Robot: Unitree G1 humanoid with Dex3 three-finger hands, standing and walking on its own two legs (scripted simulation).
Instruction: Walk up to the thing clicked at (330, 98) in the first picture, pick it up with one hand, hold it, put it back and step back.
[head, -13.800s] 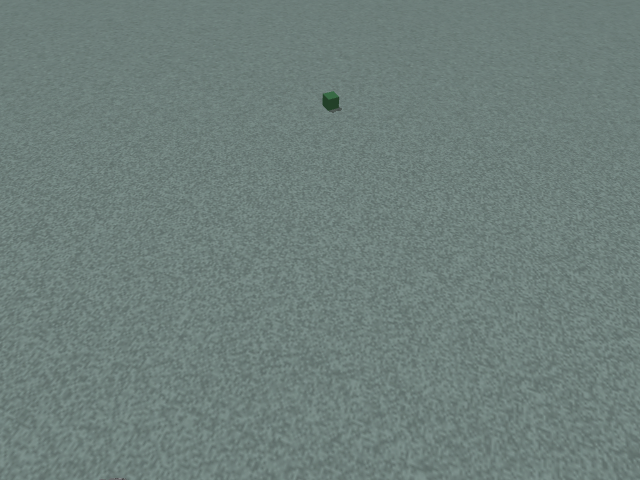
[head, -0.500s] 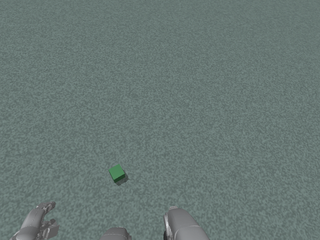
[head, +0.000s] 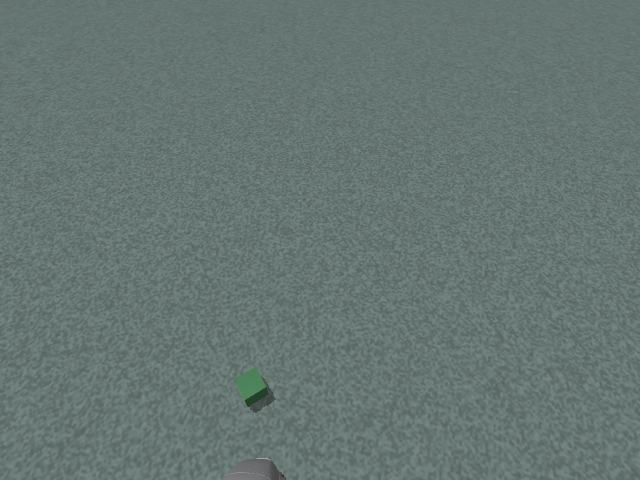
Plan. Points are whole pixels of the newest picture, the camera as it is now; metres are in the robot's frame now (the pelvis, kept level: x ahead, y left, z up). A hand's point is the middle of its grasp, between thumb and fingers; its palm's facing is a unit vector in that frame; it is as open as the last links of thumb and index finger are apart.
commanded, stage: walk up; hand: left
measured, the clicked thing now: (251, 386) +0.44 +0.22 -0.72
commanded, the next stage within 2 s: none
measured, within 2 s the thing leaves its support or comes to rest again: neither
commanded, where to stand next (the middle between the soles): +0.06 -0.01 m, yaw +0 degrees
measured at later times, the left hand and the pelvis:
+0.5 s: hand out of the picture +0.06 +0.24 -0.14, palm faces +0.00 -0.93 -0.36, open 7.4 cm; pelvis -0.02 -0.02 +0.01, yaw +0 degrees
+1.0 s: hand out of the picture +0.06 +0.26 -0.13, palm faces +0.04 -0.94 -0.34, open 7.4 cm; pelvis +0.01 +0.00 +0.02, yaw +2 degrees
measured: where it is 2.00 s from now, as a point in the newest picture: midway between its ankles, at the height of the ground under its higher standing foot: outside the picture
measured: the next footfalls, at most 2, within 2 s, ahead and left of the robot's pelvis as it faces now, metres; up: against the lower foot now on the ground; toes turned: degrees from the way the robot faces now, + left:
right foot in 1.48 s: +0.13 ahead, -0.14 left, +0.00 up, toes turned +4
left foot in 1.80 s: +0.03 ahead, +0.10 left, +0.00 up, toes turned +2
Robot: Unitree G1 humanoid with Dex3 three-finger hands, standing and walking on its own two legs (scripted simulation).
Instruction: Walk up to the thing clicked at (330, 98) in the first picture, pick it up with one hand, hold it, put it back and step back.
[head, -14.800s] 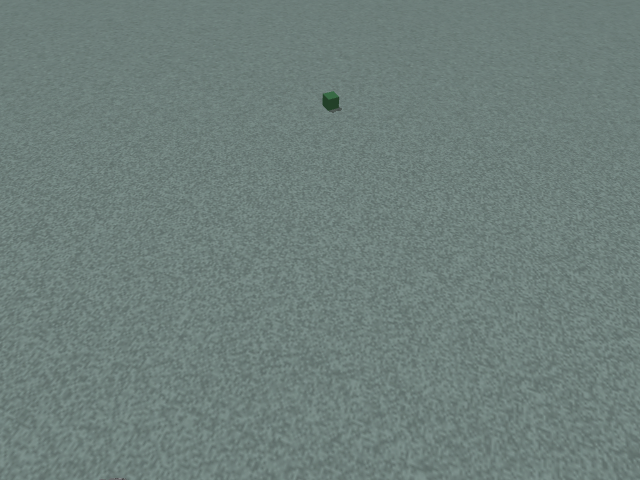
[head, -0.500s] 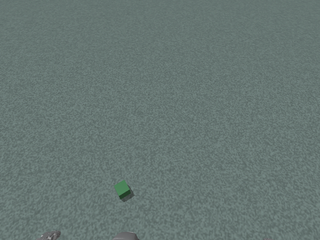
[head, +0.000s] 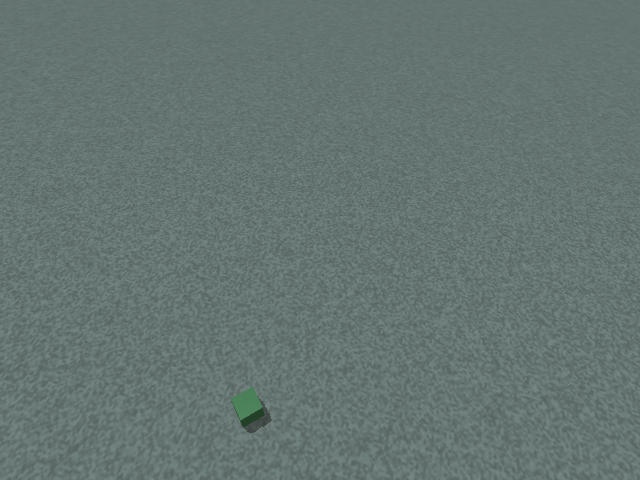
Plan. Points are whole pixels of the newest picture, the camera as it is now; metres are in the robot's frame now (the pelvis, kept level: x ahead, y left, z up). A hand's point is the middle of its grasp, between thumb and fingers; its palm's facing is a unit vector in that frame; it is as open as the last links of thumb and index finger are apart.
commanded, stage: walk up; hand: left
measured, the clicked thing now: (247, 407) +0.44 +0.21 -0.74
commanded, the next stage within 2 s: none
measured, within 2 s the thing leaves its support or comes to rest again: neither
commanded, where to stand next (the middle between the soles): +0.05 -0.01 m, yaw -2 degrees
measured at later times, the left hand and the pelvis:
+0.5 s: hand (144, 479) +0.15 +0.25 -0.17, palm faces -0.05 -0.91 -0.41, open 7.4 cm; pelvis +0.05 -0.02 -0.03, yaw -2 degrees
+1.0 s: hand out of the picture +0.08 +0.25 -0.16, palm faces +0.03 -0.92 -0.39, open 7.4 cm; pelvis +0.02 -0.02 -0.02, yaw +2 degrees
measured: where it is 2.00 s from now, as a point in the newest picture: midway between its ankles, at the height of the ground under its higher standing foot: outside the picture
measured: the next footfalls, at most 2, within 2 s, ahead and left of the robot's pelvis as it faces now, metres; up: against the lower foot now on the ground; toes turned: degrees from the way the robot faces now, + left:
right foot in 0.48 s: +0.12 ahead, -0.14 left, +0.00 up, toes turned +2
left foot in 0.80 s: +0.03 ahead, +0.11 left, +0.00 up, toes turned +0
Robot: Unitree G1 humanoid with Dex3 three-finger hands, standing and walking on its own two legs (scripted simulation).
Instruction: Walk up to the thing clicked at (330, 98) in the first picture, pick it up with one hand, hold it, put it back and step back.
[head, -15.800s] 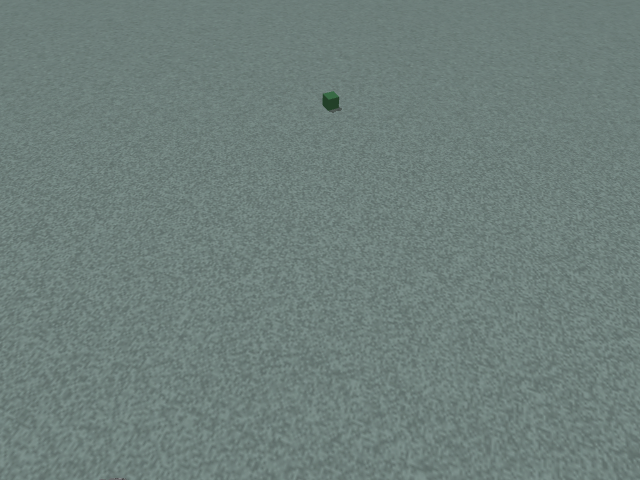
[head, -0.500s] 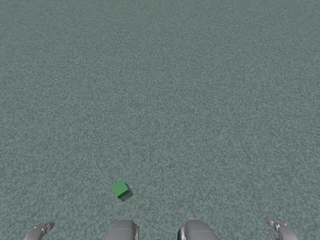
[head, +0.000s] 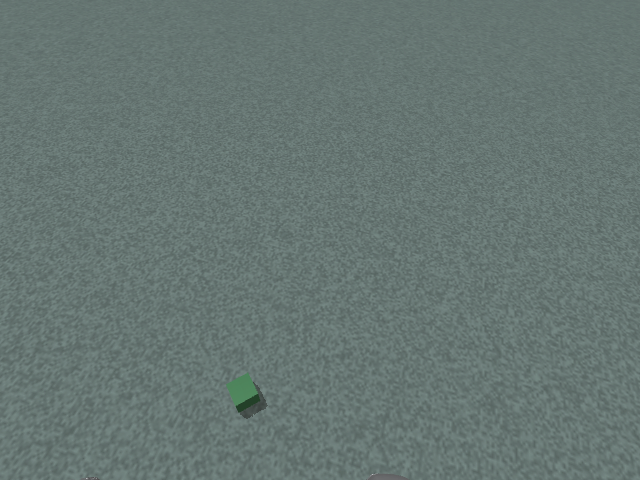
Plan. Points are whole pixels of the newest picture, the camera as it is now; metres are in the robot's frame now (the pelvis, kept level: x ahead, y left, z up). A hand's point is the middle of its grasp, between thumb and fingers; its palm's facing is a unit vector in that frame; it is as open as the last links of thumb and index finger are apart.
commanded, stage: walk up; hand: left
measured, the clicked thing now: (243, 392) +0.42 +0.22 -0.73
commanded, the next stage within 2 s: none
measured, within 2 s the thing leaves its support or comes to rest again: neither
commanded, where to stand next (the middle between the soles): +0.03 +0.01 m, yaw -4 degrees
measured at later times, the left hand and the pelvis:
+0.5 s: hand out of the picture +0.12 +0.27 -0.13, palm faces +0.00 -0.93 -0.37, open 7.4 cm; pelvis +0.00 +0.01 +0.01, yaw -1 degrees
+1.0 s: hand out of the picture -0.01 +0.33 -0.16, palm faces -0.12 -0.94 -0.33, open 7.4 cm; pelvis -0.09 +0.05 +0.01, yaw -4 degrees
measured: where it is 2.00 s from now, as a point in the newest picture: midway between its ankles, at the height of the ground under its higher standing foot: outside the picture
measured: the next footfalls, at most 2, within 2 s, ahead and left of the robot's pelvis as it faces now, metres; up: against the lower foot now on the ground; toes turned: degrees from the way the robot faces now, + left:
right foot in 1.18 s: -0.03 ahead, -0.11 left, +0.00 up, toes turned -3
left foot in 1.60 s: +0.06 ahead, +0.13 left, +0.00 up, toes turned -4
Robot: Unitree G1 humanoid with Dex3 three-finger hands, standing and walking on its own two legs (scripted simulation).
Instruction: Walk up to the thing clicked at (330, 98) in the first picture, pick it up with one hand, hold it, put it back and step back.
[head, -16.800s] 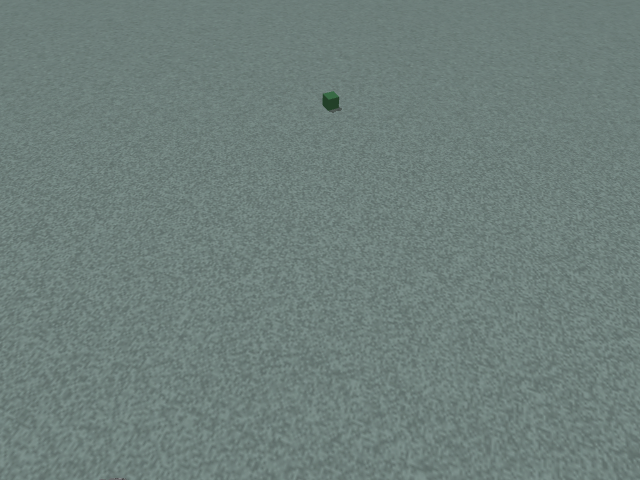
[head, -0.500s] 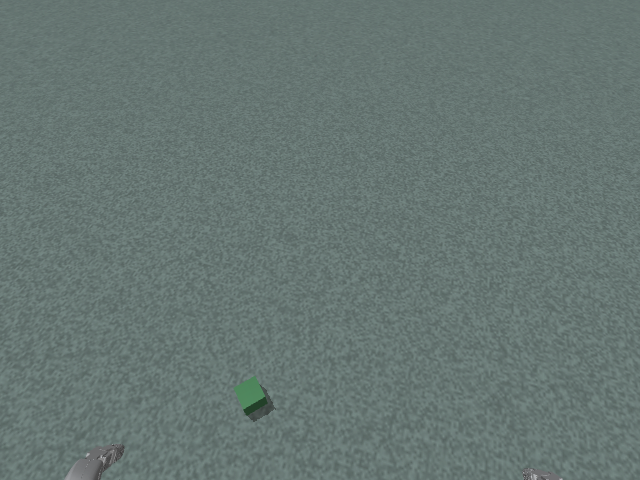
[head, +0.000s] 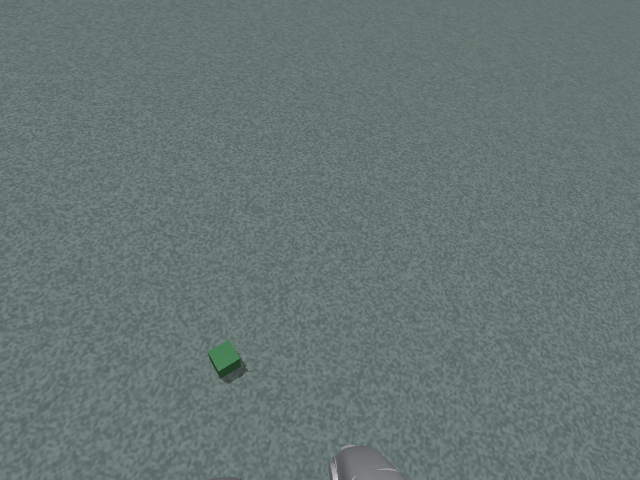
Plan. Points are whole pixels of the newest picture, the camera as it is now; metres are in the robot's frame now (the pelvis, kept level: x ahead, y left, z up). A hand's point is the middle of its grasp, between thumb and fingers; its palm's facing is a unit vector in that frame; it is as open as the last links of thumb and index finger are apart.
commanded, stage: walk up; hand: left
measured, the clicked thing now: (224, 359) +0.50 +0.21 -0.73
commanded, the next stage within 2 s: none
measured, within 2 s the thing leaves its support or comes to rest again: neither
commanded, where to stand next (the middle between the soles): +0.12 -0.03 m, yaw +0 degrees
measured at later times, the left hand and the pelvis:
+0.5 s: hand out of the picture +0.10 +0.23 -0.12, palm faces +0.02 -0.88 -0.47, open 7.4 cm; pelvis +0.04 -0.05 +0.00, yaw +1 degrees
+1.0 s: hand out of the picture +0.08 +0.23 -0.16, palm faces +0.00 -0.93 -0.37, open 7.4 cm; pelvis +0.03 -0.03 -0.01, yaw +1 degrees
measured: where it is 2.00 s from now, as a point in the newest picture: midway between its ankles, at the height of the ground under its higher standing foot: outside the picture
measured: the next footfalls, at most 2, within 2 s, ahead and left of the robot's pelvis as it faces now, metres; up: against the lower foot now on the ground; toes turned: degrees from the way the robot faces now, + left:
right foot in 0.18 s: +0.07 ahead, -0.15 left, +0.00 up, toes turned +1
left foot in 0.60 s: +0.14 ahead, +0.09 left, +0.00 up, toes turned +0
